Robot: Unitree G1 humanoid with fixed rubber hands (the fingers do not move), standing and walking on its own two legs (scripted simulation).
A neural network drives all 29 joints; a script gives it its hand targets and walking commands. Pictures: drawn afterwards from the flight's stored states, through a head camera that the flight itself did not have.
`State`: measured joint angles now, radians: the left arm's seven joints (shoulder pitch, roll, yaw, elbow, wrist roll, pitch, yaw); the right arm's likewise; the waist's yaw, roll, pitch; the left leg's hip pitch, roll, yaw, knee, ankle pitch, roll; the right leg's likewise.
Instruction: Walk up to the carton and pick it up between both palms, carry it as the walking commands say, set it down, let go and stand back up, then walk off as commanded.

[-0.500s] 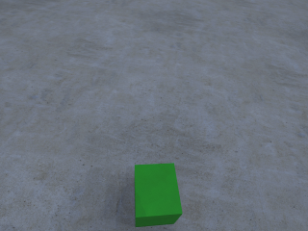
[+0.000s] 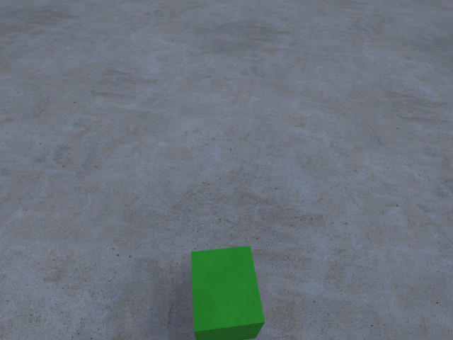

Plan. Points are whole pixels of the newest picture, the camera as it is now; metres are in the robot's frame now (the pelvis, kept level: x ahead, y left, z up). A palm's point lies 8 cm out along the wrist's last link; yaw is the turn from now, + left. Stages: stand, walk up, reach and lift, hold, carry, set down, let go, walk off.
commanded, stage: walk up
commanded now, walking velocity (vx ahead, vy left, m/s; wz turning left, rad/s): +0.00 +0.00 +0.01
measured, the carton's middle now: (224, 295) +0.39 -0.02 -0.64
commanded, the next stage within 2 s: none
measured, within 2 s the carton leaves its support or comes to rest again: neither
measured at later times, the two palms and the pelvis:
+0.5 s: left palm out of the picture -0.01 +0.22 -0.14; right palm out of the picture -0.06 -0.23 -0.14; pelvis -0.02 -0.01 +0.01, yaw -1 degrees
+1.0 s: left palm out of the picture -0.04 +0.23 -0.14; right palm out of the picture -0.07 -0.18 -0.14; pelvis -0.02 +0.02 +0.01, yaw -1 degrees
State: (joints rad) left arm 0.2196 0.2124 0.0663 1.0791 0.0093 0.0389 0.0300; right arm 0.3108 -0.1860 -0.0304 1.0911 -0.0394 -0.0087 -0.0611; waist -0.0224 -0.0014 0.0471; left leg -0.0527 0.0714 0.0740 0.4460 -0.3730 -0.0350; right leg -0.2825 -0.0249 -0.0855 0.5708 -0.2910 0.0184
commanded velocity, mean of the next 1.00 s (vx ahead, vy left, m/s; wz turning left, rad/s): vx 0.00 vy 0.00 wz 0.01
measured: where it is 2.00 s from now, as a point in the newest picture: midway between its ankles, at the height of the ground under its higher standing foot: outside the picture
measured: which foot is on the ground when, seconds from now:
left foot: down 0.00-1.00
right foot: down 0.00-1.00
